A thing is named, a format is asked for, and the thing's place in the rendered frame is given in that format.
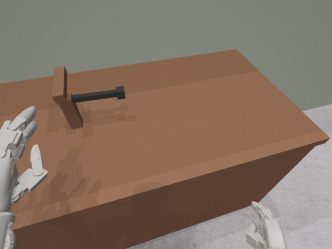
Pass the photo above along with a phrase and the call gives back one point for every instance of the robot left hand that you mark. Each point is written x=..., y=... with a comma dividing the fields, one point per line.
x=13, y=136

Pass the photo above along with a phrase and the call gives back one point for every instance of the robot left forearm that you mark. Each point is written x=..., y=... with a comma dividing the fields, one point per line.
x=7, y=235

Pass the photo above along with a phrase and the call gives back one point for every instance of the robot right hand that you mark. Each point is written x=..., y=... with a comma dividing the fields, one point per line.
x=271, y=234

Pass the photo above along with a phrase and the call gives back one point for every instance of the counter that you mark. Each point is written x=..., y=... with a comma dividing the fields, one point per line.
x=196, y=138

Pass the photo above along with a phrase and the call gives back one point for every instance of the tap lever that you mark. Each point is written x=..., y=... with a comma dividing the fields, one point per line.
x=119, y=93

